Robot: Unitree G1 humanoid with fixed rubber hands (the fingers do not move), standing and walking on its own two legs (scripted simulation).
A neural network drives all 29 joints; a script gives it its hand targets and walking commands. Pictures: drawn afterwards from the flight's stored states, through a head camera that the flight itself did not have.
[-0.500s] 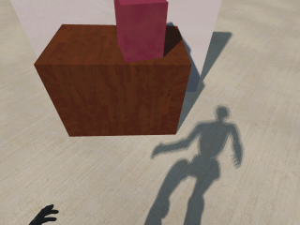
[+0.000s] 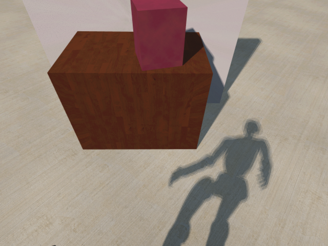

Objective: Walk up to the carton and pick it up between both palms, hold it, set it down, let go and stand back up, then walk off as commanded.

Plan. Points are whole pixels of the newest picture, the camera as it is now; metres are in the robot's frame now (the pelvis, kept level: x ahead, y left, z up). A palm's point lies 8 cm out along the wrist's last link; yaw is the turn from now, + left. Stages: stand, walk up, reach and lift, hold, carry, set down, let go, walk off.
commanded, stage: stand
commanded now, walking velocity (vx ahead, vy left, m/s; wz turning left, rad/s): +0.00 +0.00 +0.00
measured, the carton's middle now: (157, 32) +1.15 +0.08 +0.04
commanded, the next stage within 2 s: none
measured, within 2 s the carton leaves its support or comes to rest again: neither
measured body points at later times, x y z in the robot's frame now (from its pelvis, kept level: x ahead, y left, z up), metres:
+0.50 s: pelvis +0.00 -0.01 +0.00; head +0.01 -0.01 +0.45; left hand +0.11 +0.31 -0.11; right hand +0.09 -0.33 -0.12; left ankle +0.00 +0.12 -0.75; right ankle +0.02 -0.12 -0.75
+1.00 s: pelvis +0.02 -0.01 +0.00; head +0.02 -0.01 +0.45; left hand +0.12 +0.31 -0.11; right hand +0.12 -0.32 -0.12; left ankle +0.00 +0.12 -0.75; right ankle +0.02 -0.12 -0.75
